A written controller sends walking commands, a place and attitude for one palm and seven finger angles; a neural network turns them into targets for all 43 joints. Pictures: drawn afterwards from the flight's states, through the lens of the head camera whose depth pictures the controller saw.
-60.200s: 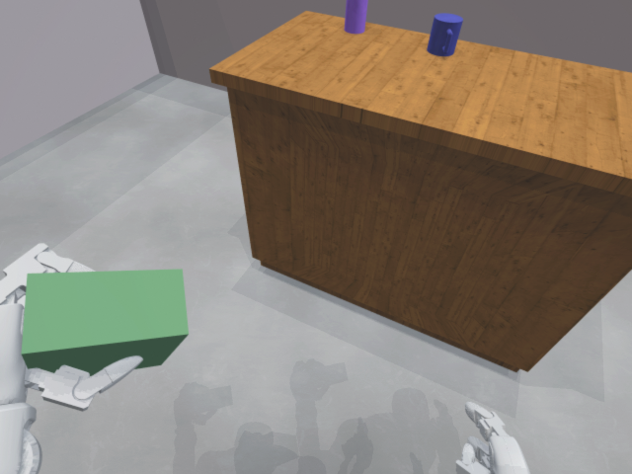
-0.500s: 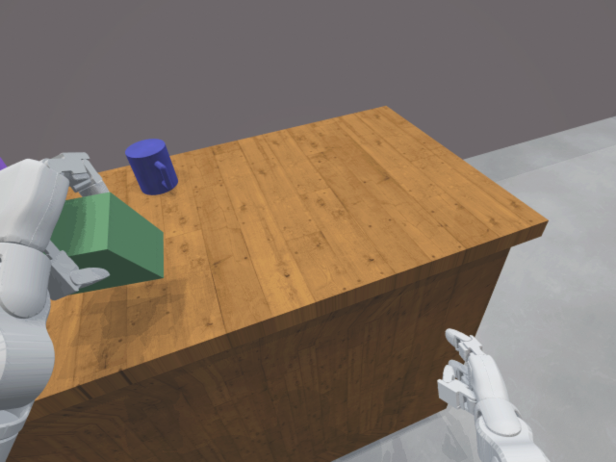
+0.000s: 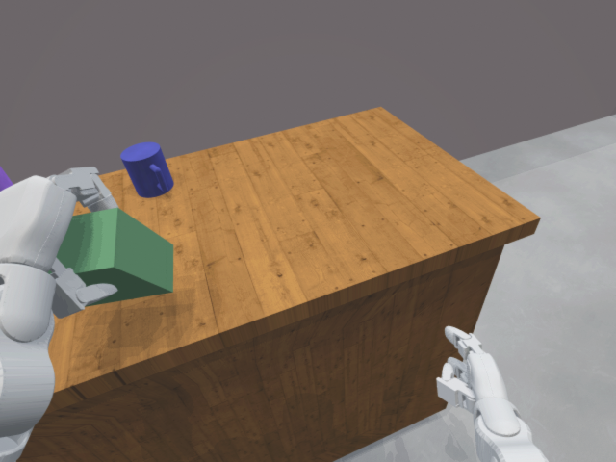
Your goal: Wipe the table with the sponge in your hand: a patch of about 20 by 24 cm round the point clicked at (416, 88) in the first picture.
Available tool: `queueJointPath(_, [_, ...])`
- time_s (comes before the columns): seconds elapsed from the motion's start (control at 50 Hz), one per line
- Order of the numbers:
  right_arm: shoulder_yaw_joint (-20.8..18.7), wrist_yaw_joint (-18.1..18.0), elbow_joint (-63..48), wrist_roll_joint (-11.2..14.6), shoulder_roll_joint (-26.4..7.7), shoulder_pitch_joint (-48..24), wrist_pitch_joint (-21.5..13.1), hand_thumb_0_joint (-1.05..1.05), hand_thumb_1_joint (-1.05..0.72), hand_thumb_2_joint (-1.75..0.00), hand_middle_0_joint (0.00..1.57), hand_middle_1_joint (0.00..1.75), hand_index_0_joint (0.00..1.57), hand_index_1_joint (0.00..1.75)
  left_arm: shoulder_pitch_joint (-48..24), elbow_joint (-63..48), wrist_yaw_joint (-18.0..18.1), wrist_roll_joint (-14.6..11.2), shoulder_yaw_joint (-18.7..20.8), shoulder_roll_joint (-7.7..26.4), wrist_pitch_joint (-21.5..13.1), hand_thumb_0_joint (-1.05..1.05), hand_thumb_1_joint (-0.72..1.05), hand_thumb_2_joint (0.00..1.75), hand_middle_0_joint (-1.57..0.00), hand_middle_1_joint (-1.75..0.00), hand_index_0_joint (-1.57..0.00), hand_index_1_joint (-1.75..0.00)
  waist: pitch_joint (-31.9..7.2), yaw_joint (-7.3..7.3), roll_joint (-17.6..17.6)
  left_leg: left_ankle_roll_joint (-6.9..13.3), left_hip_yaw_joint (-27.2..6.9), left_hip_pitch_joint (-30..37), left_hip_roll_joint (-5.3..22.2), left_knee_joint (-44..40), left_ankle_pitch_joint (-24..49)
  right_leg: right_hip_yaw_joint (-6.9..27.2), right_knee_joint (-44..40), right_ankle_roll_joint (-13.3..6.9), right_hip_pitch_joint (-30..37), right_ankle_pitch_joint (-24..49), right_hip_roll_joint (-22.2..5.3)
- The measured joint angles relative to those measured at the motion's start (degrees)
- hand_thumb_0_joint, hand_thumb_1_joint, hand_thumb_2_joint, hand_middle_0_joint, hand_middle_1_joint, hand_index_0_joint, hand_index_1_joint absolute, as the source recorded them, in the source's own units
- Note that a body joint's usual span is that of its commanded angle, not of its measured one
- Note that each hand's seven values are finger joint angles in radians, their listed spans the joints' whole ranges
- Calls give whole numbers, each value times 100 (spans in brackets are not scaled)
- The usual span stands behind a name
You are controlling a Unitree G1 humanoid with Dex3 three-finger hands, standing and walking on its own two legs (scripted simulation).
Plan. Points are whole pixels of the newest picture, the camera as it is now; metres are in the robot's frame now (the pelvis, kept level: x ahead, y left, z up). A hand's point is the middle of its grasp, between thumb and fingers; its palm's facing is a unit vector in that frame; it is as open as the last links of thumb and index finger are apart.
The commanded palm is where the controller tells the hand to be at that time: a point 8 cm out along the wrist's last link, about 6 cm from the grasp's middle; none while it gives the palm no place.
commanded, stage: bring the sponge back beside the body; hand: left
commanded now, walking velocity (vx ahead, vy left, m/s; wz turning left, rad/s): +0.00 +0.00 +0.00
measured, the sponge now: (101, 268) +0.23 +0.30 +0.19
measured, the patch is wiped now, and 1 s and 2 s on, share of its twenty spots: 1.00 1.00 1.00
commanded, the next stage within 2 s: step back with the hand held close in 0.68 s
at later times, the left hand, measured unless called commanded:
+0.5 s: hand (94, 257) +0.20 +0.25 +0.24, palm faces +0.39 -0.20 -0.90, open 9.7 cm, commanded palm +0.14 +0.26 +0.31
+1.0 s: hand (108, 250) +0.21 +0.24 +0.24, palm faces +0.47 -0.77 -0.43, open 9.7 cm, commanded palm +0.12 +0.29 +0.29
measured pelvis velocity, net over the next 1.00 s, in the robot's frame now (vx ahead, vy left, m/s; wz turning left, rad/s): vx -0.01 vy -0.01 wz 0.11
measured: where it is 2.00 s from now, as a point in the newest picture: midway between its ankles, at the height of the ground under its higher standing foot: outside the picture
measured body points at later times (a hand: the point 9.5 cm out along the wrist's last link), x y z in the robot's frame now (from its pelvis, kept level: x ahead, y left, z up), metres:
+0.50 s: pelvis +0.00 -0.01 +0.00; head -0.05 -0.06 +0.44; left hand +0.18 +0.26 +0.29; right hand +0.28 -0.19 -0.04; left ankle +0.02 +0.11 -0.74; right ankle +0.03 -0.06 -0.74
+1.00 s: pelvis -0.01 -0.01 -0.01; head -0.01 +0.00 +0.44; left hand +0.18 +0.28 +0.27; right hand +0.21 -0.20 -0.07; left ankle -0.03 +0.11 -0.74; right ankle +0.03 -0.06 -0.74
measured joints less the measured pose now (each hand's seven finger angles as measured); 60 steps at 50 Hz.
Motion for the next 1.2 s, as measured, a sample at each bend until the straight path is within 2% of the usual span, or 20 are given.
queueJointPath(0.16, [-47,-48,24,-19,-2,17,-76,1,-90,-90,20,30,20,30,134,-204,77,16,-76,15,-13,-2,-54,110,-70,-138,-83,-135,15,44,7,-42,-6,35,38,61,-46,-11,42,-46,38,-25,42])
queueJointPath(0.4, [-41,-48,-42,-24,6,45,-83,1,-90,-90,20,30,20,30,290,-257,129,-83,29,-70,-102,-2,-54,110,-70,-138,-83,-135,-24,-35,6,-91,-6,-6,85,132,-79,-21,90,-89,0,-31,90])
queueJointPath(0.62, [-92,-83,7,-44,-18,117,-109,1,-90,-90,20,30,20,30,316,-279,199,-82,89,59,-195,-2,-54,110,-70,-138,-83,-135,-30,-9,7,-110,-2,-21,113,227,-125,-26,142,-107,-1,-49,122])
queueJointPath(0.8, [-91,-99,-14,-48,-9,143,-137,1,-90,-90,20,30,20,30,343,-184,185,-139,125,-32,-244,-2,-54,110,-70,-138,-83,-135,-21,-50,1,-92,3,-70,94,262,-118,-27,176,-81,-46,-47,103])
queueJointPath(0.82, [-89,-113,6,-43,-13,148,-160,1,-90,-90,20,30,20,30,303,-99,199,-81,54,-55,-265,-2,-54,110,-70,-138,-83,-135,-22,-49,0,-89,-8,-77,89,268,-118,-37,173,-76,-46,-48,98])
queueJointPath(0.84, [-120,-87,-126,-57,-18,240,-138,1,-90,-90,20,30,20,30,202,30,326,-922,257,-177,-537,-2,-54,110,-70,-138,-83,-135,-46,-111,2,-48,-78,-183,89,354,-156,-126,147,-67,-76,-44,90])
queueJointPath(0.86, [-123,-48,-264,-106,-8,367,-166,1,-90,-90,20,30,20,30,106,222,463,-1820,499,-283,-1005,-2,-54,110,-70,-138,-83,-135,-88,-211,-37,11,-146,-364,103,501,-239,-259,129,-69,-155,-41,73])
queueJointPath(0.88, [-108,4,-360,-149,26,481,-190,1,-90,-90,20,30,20,30,41,394,597,-2447,664,-353,-1442,-2,-54,110,-70,-138,-83,-135,-108,-318,-119,46,-186,-536,121,669,-299,-382,138,-82,-246,-46,54])
queueJointPath(0.9, [-86,58,-433,-177,78,588,-190,1,-90,-90,20,30,20,30,40,457,725,-2896,812,-414,-1794,-2,-54,110,-70,-138,-83,-135,-111,-421,-231,62,-197,-688,141,901,-338,-475,161,-97,-344,-56,38])
queueJointPath(0.94, [-31,138,-508,-235,187,795,-161,1,-90,-90,20,30,20,30,259,247,983,-3428,1138,-527,-2371,-2,-54,110,-71,-138,-83,-135,-89,-622,-490,69,-140,-840,205,1264,-328,-558,227,-123,-540,-79,16])
queueJointPath(0.98, [-26,187,-545,-309,223,1015,-127,1,-90,-90,20,30,21,30,661,-256,1210,-3736,1452,-670,-2854,-2,-54,110,-70,-138,-83,-135,-59,-892,-652,9,-83,-833,264,1068,-544,-652,351,-116,-754,-136,-25])
queueJointPath(1.02, [-115,205,-464,-383,205,1184,-118,1,-90,-90,20,30,21,30,1045,-808,1382,-3902,1720,-793,-3281,-2,-54,110,-71,-138,-83,-136,40,-1092,-736,-138,-102,-895,233,893,-732,-728,521,-64,-968,-212,-107])
queueJointPath(1.1, [-363,265,-155,-434,179,1497,-54,1,-90,-90,20,30,21,30,1496,-1510,1604,-3975,2338,-704,-3865,-2,-55,110,-71,-138,-83,-136,249,-1113,-853,-17,-6,-1074,105,901,-524,-645,602,39,-1165,-189,-236])
queueJointPath(1.2, [-541,296,231,-384,177,1663,-39,1,-90,-90,20,30,21,30,1029,-1179,1728,-3954,2822,-355,-4243,-2,-55,110,-71,-138,-84,-136,299,-1108,-799,39,28,-1214,43,995,-482,-623,657,117,-1283,-125,-301])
